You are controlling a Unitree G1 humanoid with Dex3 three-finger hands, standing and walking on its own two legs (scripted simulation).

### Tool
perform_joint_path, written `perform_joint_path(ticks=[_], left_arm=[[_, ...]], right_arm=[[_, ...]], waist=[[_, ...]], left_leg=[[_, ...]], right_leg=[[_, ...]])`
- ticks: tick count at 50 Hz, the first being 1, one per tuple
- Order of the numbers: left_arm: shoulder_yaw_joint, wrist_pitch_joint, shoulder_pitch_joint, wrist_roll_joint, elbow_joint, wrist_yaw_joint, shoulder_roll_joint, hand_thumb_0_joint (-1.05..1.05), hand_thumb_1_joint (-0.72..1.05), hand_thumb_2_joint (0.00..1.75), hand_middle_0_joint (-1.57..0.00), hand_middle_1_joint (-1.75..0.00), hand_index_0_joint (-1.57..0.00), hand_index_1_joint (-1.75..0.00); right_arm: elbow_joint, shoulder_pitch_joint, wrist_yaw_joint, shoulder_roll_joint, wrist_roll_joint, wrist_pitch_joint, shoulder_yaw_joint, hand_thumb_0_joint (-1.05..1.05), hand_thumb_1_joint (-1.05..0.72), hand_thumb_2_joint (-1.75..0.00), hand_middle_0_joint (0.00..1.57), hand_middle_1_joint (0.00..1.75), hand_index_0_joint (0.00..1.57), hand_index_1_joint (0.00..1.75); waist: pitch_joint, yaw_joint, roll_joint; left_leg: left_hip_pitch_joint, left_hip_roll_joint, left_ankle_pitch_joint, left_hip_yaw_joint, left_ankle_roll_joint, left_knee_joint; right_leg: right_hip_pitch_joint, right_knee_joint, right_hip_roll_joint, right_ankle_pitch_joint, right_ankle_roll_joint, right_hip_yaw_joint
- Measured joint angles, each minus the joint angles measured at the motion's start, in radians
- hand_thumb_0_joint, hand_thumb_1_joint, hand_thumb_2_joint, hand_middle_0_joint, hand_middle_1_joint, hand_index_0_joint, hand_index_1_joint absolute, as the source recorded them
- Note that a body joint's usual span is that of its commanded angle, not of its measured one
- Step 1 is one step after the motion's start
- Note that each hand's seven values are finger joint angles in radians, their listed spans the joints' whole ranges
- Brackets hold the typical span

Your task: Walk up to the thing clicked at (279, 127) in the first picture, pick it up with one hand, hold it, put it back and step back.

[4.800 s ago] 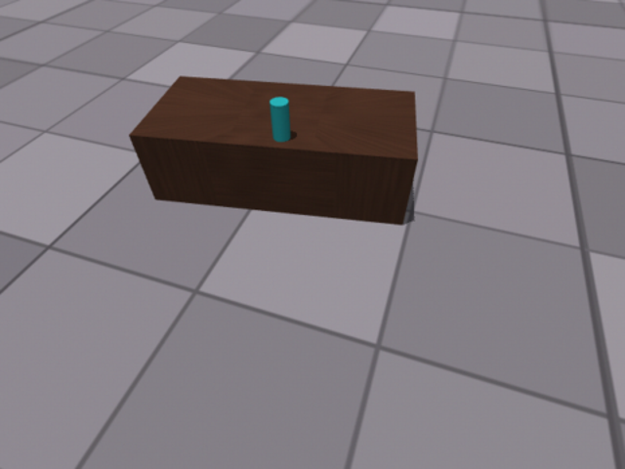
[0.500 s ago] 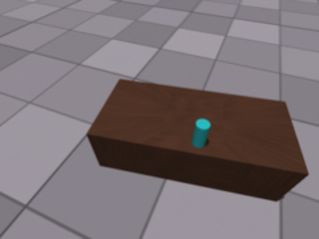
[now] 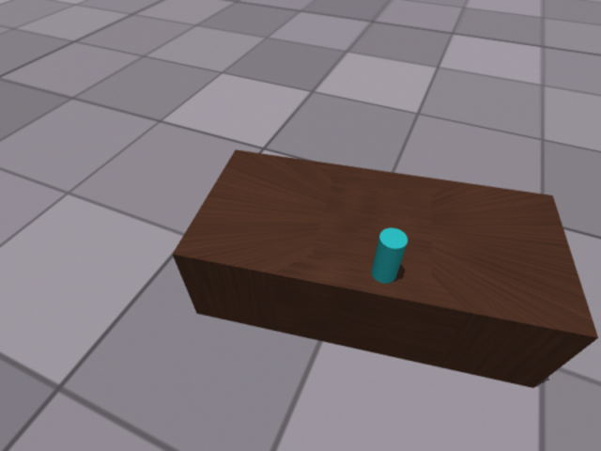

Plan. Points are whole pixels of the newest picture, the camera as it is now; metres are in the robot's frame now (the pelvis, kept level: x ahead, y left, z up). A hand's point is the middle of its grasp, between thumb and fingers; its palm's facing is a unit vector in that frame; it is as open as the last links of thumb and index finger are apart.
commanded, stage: stand
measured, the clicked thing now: (388, 256) +0.70 -0.24 -0.34
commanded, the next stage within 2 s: none
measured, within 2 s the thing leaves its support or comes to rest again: neither
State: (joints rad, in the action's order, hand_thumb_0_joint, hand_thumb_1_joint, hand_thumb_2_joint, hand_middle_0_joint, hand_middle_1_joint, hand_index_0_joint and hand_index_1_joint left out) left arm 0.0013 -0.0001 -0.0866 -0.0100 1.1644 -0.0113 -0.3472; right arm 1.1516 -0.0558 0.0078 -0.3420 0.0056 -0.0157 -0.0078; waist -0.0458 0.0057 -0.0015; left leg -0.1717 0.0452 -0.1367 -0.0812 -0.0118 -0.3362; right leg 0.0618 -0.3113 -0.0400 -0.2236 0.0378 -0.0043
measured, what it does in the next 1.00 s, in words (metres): stands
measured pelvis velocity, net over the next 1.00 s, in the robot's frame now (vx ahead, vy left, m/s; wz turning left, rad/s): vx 0.01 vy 0.00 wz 0.02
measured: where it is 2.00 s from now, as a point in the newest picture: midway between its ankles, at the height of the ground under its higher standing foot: outside the picture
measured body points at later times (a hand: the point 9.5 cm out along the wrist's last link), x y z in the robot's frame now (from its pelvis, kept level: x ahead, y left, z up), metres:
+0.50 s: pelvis +0.01 +0.00 +0.00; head +0.02 +0.00 +0.45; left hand +0.08 +0.30 -0.13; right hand +0.09 -0.30 -0.13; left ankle +0.03 +0.13 -0.75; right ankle -0.03 -0.14 -0.75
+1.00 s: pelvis +0.01 +0.00 +0.00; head +0.01 +0.00 +0.45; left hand +0.08 +0.30 -0.13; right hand +0.09 -0.30 -0.13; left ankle +0.03 +0.13 -0.75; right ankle -0.03 -0.14 -0.75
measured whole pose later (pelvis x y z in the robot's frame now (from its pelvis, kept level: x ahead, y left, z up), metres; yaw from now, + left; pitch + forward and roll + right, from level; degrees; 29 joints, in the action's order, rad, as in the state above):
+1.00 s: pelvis +0.01 +0.00 +0.00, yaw +1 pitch -2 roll +0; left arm 0.00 0.01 -0.12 -0.02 1.12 -0.01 -0.35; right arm 1.15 -0.08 0.01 -0.35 0.01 -0.01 -0.01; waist -0.04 0.01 0.00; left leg -0.16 0.04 -0.14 -0.07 -0.01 -0.33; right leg 0.03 -0.28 -0.04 -0.22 0.04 0.01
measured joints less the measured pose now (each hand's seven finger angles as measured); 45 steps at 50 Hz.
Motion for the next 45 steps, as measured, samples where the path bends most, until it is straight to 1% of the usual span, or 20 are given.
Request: perform_joint_path(ticks=[10,45], left_arm=[[-0.002,0.009,-0.014,-0.006,-0.017,0.002,0.001,0.00,0.91,0.90,-0.21,-0.30,-0.20,-0.30],[-0.001,0.008,-0.029,-0.006,-0.041,0.005,-0.006,0.00,0.91,0.90,-0.21,-0.30,-0.20,-0.30]], right_arm=[[0.003,-0.002,0.000,-0.006,0.002,0.005,-0.002,0.01,-0.90,-0.90,0.21,0.30,0.20,0.30],[-0.003,-0.025,-0.001,-0.005,0.002,0.004,0.000,0.01,-0.90,-0.90,0.21,0.30,0.20,0.30]], waist=[[0.001,0.000,0.004],[0.005,0.001,0.004]], left_leg=[[0.001,-0.001,-0.001,0.003,0.000,0.005],[0.017,-0.007,-0.006,0.012,0.001,0.007]], right_leg=[[-0.006,0.013,-0.001,0.002,0.000,0.004],[-0.031,0.025,-0.006,-0.002,0.002,0.014]])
